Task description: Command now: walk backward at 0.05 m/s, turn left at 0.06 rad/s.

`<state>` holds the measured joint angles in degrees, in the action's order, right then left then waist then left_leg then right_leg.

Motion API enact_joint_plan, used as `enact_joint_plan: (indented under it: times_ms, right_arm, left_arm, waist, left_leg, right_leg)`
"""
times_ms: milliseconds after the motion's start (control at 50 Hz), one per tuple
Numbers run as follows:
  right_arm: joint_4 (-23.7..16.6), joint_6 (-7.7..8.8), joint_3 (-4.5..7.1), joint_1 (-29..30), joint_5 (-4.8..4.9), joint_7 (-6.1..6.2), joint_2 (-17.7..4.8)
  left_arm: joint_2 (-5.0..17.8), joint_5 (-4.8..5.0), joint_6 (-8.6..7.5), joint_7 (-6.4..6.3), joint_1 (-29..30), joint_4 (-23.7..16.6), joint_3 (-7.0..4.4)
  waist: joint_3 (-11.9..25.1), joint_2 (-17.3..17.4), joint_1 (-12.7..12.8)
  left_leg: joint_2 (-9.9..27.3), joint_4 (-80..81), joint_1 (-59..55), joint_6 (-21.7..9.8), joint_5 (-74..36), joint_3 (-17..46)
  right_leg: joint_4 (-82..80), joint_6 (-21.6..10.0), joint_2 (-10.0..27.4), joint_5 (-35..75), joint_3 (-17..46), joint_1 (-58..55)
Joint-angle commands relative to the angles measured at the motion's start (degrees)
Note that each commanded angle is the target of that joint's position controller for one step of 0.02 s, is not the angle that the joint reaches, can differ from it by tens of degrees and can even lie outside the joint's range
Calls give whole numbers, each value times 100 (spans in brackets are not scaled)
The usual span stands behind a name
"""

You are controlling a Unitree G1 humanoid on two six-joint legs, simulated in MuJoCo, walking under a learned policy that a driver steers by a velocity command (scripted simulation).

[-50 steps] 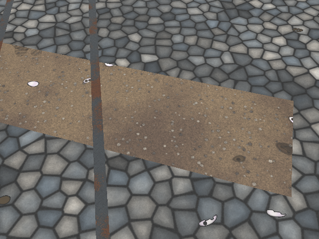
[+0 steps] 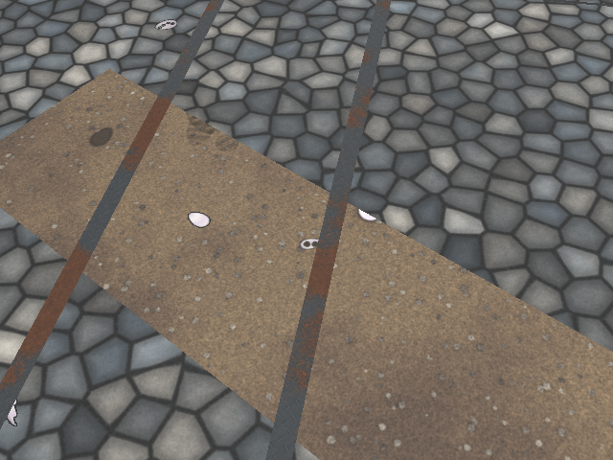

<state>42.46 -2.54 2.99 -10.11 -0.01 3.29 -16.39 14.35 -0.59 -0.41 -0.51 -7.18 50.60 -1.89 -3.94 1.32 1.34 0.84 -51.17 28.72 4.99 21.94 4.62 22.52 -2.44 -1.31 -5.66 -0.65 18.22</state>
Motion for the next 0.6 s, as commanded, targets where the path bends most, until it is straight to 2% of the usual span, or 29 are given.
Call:
enact_joint_plan:
  times_ms: [20,60,80,100,120,140,160,180,200,220,240,280,320,360,440,480,500,520,540,560,580,600]
  right_arm:
    - [-95,-47,122,-671,2,47,-437]
    - [-3,-1,97,-685,40,-27,-301]
    - [81,41,87,-795,27,-80,-206]
    - [157,73,105,-837,7,-125,-223]
    - [138,103,133,-869,-28,-129,-373]
    - [120,125,182,-1143,-80,-105,-695]
    - [217,165,365,-1345,-89,-170,-1398]
    - [208,327,361,-1230,-168,-190,-1299]
    - [199,472,288,-955,-143,-169,-1022]
    - [182,573,238,-797,-67,-160,-818]
    - [205,628,220,-776,22,-157,-711]
    - [336,690,187,-1033,35,-143,-566]
    - [439,702,205,-1240,44,-141,-557]
    - [501,693,262,-1356,47,-143,-709]
    - [623,673,346,-1459,123,-196,-901]
    - [638,647,355,-1327,171,-219,-906]
    - [631,630,341,-1261,175,-220,-866]
    - [617,626,291,-1200,139,-220,-748]
    - [538,638,180,-1132,70,-232,-450]
    - [252,762,36,-1340,43,-216,53]
    - [266,865,143,-1148,129,-199,-403]
    - [210,923,214,-951,246,-239,-663]
  left_arm:
    - [963,19,50,-108,217,-286,-217]
    - [783,61,68,-79,226,-213,-155]
    - [746,94,77,-56,293,-183,-128]
    - [693,113,69,-41,124,-118,-106]
    - [639,99,40,-19,-54,-84,-81]
    - [416,35,-7,20,26,-187,-23]
    - [462,117,-120,24,315,-427,-82]
    - [989,191,-201,1,749,-545,-242]
    - [1065,253,-226,10,537,-479,-316]
    - [962,219,-223,14,260,-298,-331]
    - [924,155,-243,27,204,-244,-346]
    - [659,128,-321,87,359,-231,-312]
    - [450,136,-378,139,550,-269,-251]
    - [352,143,-406,175,792,-346,-191]
    - [516,201,-429,229,906,-446,-160]
    - [657,220,-454,241,590,-383,-193]
    - [733,208,-458,229,240,-259,-235]
    - [901,217,-459,188,-398,-54,-333]
    - [1273,200,-476,135,-1269,129,-468]
    - [1956,140,-425,131,-1865,243,-622]
    - [1509,134,-476,177,-1804,235,-489]
    - [1170,123,-510,191,-1333,131,-370]
  waist:
    - [1227,-822,-171]
    - [1089,-957,-152]
    - [919,-1041,-273]
    - [765,-973,-290]
    - [638,-719,-274]
    - [664,247,-290]
    - [219,1585,-404]
    - [-296,1170,-524]
    - [-358,1059,-281]
    - [-250,1004,-170]
    - [-183,917,-183]
    - [-22,626,-263]
    - [90,601,-366]
    - [101,687,-491]
    - [6,744,-545]
    - [32,715,-310]
    - [115,654,-126]
    - [373,550,165]
    - [964,-108,534]
    - [1519,-1915,518]
    - [1457,-1465,580]
    - [844,-1171,390]
  left_leg:
    - [97,166,-881,-71,-86,-113]
    - [156,1168,-1446,-218,-245,-233]
    - [23,1931,-1927,-313,-569,-466]
    - [-148,2399,-2276,-433,-576,-684]
    - [51,2673,-2468,-623,-228,-405]
    - [1040,3159,-2703,-997,436,857]
    - [1937,4116,-2111,-1781,1763,2354]
    - [2049,4575,-1685,-2052,2230,2891]
    - [1876,4553,-1765,-1858,1917,2544]
    - [1624,4510,-2005,-1653,1454,2112]
    - [1528,4503,-2238,-1542,1052,1823]
    - [1322,4488,-2475,-1452,161,1268]
    - [1173,4442,-2557,-1427,-395,832]
    - [1133,4425,-2373,-1456,-572,592]
    - [1335,4262,-2158,-1562,-454,631]
    - [1405,4053,-2034,-1474,-445,650]
    - [1321,3782,-1885,-1384,-632,564]
    - [1125,3149,-1608,-1251,-1289,362]
    - [683,1496,-986,-972,-1498,-165]
    - [-146,-622,966,-557,136,-724]
    - [-68,-1732,1562,-561,934,28]
    - [276,-2039,1945,-728,492,126]
  right_leg:
    - [-471,-1246,1630,2070,1040,-553]
    - [-746,-1005,1405,-993,1088,-173]
    - [-752,-820,1259,-2008,1042,174]
    - [-687,-582,1060,-2700,971,445]
    - [-408,-289,839,-3007,901,716]
    - [943,27,405,-2864,431,1233]
    - [1952,165,-242,-2660,-280,2093]
    - [2778,116,109,-2314,226,2291]
    - [3076,47,253,-1858,365,2418]
    - [3184,50,347,-1554,372,2454]
    - [3162,76,409,-1237,362,2553]
    - [2963,130,438,-655,205,2455]
    - [2275,212,420,-291,56,2156]
    - [1620,277,353,-173,-72,1685]
    - [988,201,312,-482,-164,1050]
    - [670,56,298,-434,-183,489]
    - [545,-3,221,-418,-248,-26]
    - [438,-108,139,-487,-250,-901]
    - [199,-389,870,-766,680,-2138]
    - [-537,-1268,2228,-1763,3169,-3566]
    - [-1009,-1486,2373,-2652,4119,-3319]
    - [-1033,-1289,2244,-2710,3461,-2830]
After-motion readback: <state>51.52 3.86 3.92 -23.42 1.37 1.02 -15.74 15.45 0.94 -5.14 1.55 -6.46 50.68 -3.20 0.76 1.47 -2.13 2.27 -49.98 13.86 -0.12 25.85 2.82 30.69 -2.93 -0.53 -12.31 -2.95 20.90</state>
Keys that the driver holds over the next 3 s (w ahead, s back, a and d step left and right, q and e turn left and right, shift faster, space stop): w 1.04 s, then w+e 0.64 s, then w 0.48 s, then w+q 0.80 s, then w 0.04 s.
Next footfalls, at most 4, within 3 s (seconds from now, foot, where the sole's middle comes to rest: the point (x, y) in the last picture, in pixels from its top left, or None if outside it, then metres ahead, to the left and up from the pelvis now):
0.14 left None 0.03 0.14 -0.78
0.54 right None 0.21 -0.13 -0.78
1.06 left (291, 402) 0.56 0.10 -0.78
1.60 right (409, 303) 0.81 -0.18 -0.78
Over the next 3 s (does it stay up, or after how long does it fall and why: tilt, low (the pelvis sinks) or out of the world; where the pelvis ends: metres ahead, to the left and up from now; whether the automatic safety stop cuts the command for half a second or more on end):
stays up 1.41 -0.28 0.00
